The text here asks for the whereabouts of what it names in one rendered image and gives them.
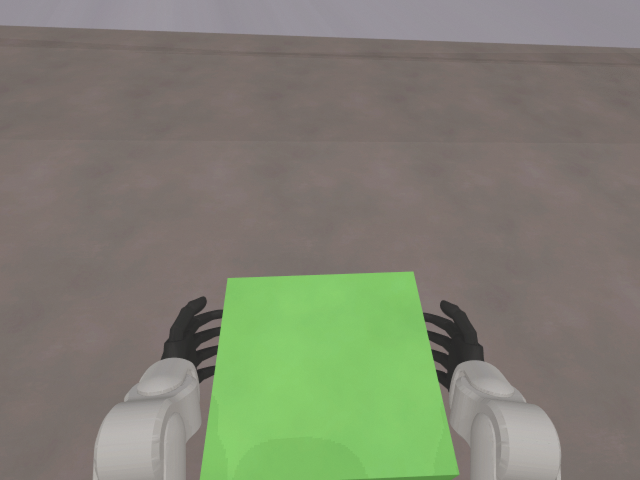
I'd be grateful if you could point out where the robot right forearm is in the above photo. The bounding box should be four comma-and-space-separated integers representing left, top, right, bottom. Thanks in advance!
449, 360, 561, 480

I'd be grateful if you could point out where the left robot hand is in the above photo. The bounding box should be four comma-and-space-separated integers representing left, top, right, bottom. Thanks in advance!
161, 296, 223, 384

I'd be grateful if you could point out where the carton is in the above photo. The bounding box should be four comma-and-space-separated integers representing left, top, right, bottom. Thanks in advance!
200, 272, 460, 480

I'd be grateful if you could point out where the right robot hand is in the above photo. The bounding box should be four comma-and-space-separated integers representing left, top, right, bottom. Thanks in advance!
423, 300, 485, 392

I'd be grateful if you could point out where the robot left forearm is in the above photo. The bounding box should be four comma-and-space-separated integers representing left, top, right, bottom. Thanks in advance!
93, 358, 202, 480

